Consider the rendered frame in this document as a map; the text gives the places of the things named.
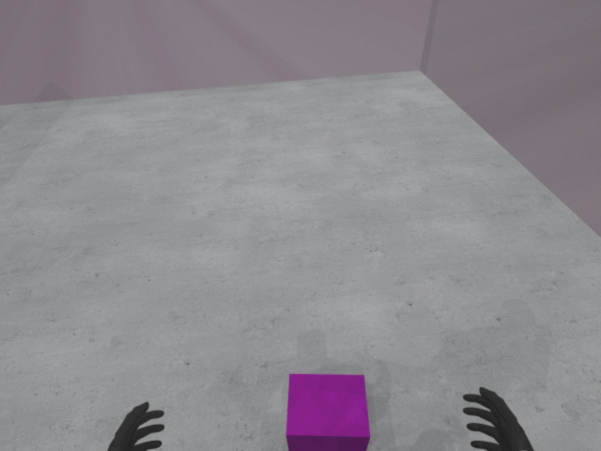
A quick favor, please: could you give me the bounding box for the right robot hand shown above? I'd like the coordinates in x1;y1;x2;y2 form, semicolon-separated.
463;387;534;451

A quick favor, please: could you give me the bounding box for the left robot hand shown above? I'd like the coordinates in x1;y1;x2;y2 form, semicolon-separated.
107;402;164;451

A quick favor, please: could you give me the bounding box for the carton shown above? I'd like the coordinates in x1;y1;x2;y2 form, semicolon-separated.
286;374;370;451

